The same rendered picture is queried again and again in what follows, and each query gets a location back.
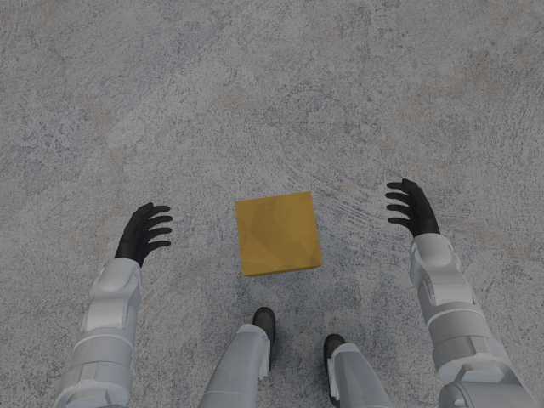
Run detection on carton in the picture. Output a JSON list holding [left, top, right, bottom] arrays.
[[235, 191, 323, 277]]

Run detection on left robot thigh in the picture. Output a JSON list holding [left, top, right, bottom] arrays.
[[197, 331, 270, 408]]

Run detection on robot left foot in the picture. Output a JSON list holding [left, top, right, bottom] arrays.
[[252, 307, 275, 375]]

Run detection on robot right hand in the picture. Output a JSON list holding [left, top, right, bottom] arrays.
[[385, 178, 440, 239]]

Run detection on robot right upper arm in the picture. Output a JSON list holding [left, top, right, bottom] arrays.
[[439, 381, 538, 408]]

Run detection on left robot forearm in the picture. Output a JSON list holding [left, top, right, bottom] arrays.
[[51, 258, 143, 408]]

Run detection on robot left hand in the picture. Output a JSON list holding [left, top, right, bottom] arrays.
[[114, 202, 173, 268]]

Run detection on right robot forearm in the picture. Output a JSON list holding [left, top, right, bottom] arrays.
[[410, 233, 540, 408]]

